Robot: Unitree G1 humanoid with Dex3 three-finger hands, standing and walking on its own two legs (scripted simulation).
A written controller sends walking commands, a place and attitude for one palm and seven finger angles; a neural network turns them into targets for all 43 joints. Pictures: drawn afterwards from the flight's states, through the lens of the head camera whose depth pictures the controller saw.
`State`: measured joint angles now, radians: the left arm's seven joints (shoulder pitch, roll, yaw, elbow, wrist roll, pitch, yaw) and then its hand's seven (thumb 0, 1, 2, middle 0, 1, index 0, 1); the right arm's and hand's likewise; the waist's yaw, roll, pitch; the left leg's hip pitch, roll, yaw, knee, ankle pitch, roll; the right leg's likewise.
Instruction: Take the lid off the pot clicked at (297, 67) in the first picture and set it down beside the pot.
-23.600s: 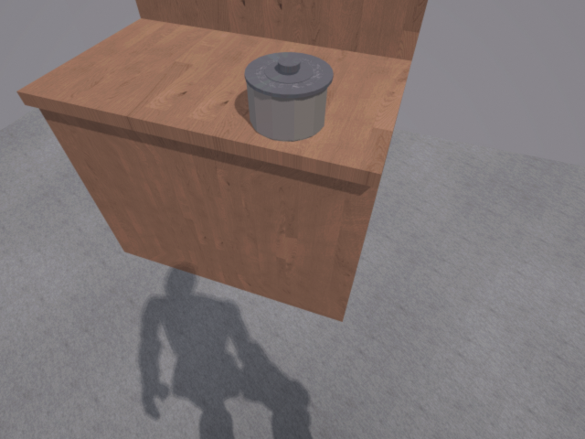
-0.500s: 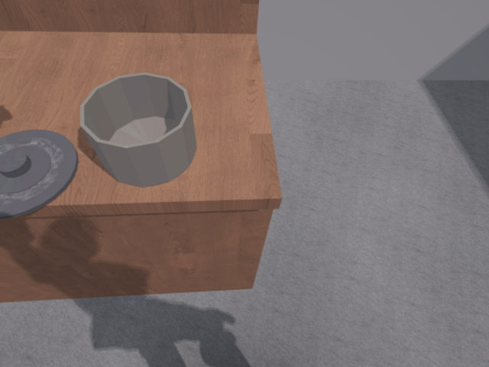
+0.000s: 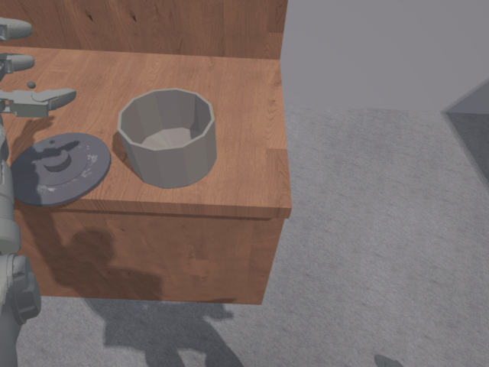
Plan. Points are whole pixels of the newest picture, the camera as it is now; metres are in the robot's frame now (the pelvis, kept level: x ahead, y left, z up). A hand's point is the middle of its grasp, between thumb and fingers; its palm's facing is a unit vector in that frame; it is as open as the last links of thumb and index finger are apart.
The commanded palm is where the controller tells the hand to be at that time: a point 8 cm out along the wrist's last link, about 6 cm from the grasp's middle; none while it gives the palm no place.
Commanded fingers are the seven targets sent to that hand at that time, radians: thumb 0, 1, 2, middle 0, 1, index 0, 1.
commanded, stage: draw the hand back to the body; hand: left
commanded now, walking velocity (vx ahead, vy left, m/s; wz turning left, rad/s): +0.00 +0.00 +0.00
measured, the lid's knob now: (56, 159) +0.48 +0.39 +0.02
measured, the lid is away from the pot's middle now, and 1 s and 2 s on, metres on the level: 0.23 0.23 0.23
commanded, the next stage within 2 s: step back with the hand held close in 1.56 s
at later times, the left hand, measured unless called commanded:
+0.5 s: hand (27, 125) +0.36 +0.29 +0.22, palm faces +0.56 -0.79 -0.25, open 8.9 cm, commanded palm +0.30 +0.31 +0.23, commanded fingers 0.00 0.71 0.82 -0.22 -0.44 -0.22 -0.44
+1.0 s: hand (26, 186) +0.27 +0.25 +0.22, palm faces +0.50 -0.82 -0.26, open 7.5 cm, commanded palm +0.21 +0.27 +0.22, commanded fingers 0.00 0.90 0.90 -0.20 -0.30 -0.20 -0.30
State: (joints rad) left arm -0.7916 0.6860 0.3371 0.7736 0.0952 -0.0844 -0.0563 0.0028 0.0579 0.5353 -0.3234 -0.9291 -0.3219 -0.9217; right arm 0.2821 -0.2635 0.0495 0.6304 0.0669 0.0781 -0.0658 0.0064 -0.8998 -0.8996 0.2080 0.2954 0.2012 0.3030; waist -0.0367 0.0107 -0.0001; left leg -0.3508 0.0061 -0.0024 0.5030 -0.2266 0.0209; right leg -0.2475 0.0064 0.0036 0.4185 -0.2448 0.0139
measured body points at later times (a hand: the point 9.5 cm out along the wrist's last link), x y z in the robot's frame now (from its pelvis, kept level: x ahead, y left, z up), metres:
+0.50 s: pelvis +0.02 -0.04 +0.01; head +0.02 -0.05 +0.45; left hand +0.33 +0.33 +0.23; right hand +0.16 -0.30 -0.10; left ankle +0.02 +0.10 -0.74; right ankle -0.02 -0.14 -0.74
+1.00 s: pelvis +0.01 -0.03 +0.01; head -0.01 -0.05 +0.46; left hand +0.24 +0.29 +0.23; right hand +0.20 -0.26 -0.08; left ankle +0.02 +0.10 -0.74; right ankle -0.02 -0.14 -0.74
